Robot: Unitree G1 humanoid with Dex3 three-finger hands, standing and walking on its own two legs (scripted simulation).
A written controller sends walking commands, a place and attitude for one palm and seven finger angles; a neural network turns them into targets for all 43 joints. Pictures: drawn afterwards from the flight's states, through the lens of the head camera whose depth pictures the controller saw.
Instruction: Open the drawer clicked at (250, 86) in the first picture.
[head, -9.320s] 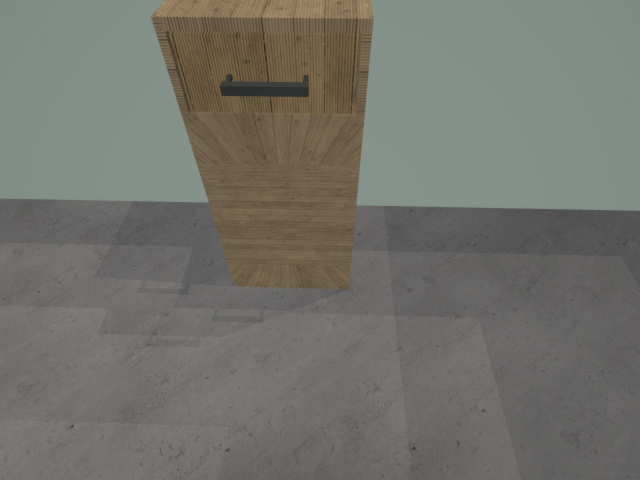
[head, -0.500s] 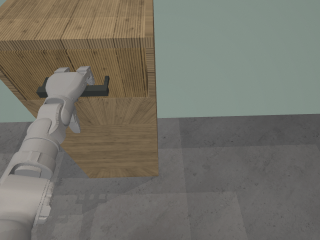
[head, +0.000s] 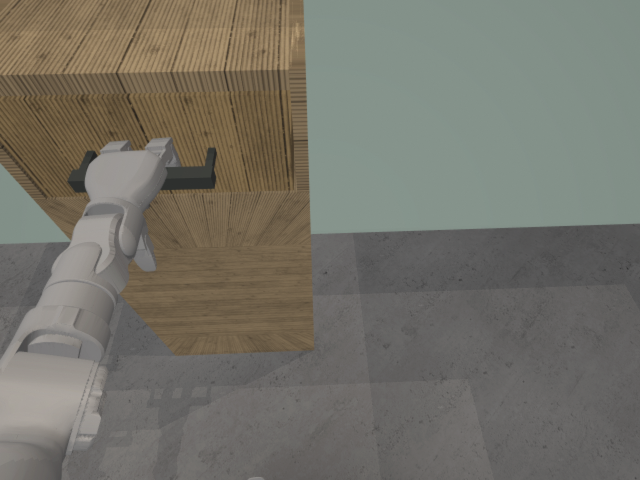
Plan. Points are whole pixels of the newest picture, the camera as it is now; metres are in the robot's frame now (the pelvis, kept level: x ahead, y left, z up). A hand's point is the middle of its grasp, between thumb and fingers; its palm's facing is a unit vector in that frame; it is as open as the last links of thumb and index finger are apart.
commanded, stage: lower the fingers behind the handle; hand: left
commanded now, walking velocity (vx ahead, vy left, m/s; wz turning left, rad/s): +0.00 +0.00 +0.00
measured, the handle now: (147, 167) +0.51 +0.23 +0.09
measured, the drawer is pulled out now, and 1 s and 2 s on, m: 0.00 0.00 0.05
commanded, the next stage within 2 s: close the thumb around the handle in 0.12 s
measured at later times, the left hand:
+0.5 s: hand (146, 205) +0.46 +0.23 +0.07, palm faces -0.03 -0.04 -1.00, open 11.6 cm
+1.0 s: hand (145, 205) +0.46 +0.23 +0.07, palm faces -0.03 -0.04 -1.00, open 5.4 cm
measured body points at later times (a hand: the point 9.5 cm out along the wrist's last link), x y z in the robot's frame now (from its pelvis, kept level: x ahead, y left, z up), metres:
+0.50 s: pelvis +0.00 +0.01 +0.00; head +0.06 +0.00 +0.44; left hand +0.45 +0.23 +0.12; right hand +0.04 -0.27 -0.13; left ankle +0.02 +0.12 -0.71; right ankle -0.04 -0.11 -0.71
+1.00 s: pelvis +0.00 +0.00 +0.00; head +0.06 +0.00 +0.45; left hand +0.45 +0.23 +0.12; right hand +0.04 -0.27 -0.13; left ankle +0.02 +0.12 -0.71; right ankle -0.04 -0.11 -0.71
